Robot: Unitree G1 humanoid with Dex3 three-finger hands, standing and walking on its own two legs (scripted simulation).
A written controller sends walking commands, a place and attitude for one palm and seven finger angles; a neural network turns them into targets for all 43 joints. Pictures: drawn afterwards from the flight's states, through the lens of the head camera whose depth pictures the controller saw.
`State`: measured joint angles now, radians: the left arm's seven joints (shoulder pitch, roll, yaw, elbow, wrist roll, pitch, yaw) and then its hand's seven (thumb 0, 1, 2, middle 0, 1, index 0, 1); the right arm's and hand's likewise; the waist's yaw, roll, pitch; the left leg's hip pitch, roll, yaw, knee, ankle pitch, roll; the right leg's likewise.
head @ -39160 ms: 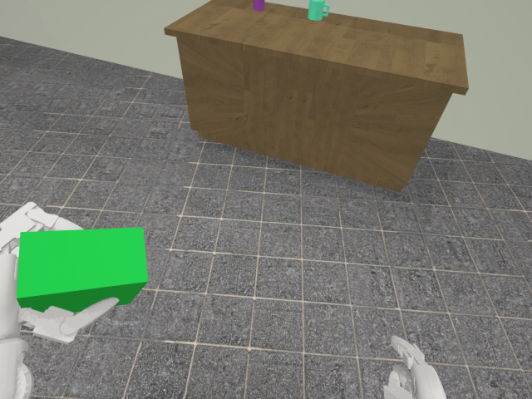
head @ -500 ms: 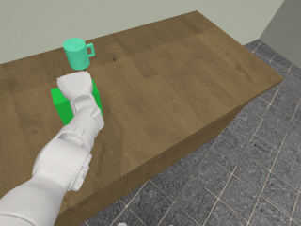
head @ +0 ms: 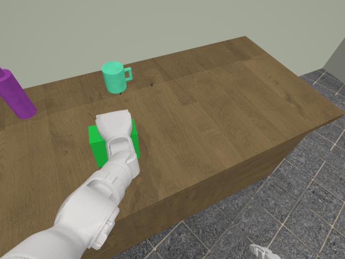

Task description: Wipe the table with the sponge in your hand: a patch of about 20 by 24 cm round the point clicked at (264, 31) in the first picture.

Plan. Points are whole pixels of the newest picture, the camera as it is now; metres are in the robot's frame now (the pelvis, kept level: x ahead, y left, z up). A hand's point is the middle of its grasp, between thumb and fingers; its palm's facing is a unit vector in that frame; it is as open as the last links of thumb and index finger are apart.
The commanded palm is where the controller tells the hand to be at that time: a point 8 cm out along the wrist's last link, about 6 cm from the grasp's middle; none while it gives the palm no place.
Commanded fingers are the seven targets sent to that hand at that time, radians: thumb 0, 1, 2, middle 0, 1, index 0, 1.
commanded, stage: wipe back along the third lane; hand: left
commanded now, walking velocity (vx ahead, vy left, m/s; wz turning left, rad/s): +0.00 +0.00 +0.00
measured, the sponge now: (116, 146) +0.41 +0.18 -0.04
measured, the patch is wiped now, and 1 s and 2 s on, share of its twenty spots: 0.90 0.90 0.90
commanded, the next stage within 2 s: slide back across to the middle lane in 1.54 s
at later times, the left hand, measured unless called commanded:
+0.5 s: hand (124, 151) +0.38 +0.15 +0.00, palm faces -0.06 -0.01 -1.00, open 10.1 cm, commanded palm +0.33 +0.12 +0.03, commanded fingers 0.00 0.10 1.30 -1.20 -1.60 -1.20 -1.60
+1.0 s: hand (127, 161) +0.35 +0.13 +0.00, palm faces -0.06 -0.02 -1.00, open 10.1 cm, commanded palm +0.31 +0.11 +0.03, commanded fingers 0.00 0.10 1.30 -1.20 -1.60 -1.20 -1.60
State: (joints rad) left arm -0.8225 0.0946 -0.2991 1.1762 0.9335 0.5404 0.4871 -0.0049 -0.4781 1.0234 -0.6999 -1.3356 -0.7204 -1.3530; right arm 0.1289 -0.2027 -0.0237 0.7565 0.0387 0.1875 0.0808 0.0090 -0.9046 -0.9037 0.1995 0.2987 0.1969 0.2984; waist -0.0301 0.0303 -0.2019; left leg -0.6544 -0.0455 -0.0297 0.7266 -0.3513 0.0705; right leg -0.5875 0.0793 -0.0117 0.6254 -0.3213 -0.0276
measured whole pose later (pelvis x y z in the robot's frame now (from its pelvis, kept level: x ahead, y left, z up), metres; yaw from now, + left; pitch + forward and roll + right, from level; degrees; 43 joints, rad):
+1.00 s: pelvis -0.01 -0.03 +0.01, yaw +0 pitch +10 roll -1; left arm -0.57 0.03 -0.38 0.99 0.93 0.58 0.51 0.00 -0.47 1.02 -0.69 -1.34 -0.71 -1.36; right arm 0.06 -0.20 -0.01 0.72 0.06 0.22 0.06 0.01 -0.90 -0.90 0.20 0.30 0.20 0.30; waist 0.02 0.02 -0.19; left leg -0.50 -0.04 -0.03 0.65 -0.31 0.04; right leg -0.46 0.09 -0.01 0.59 -0.30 -0.06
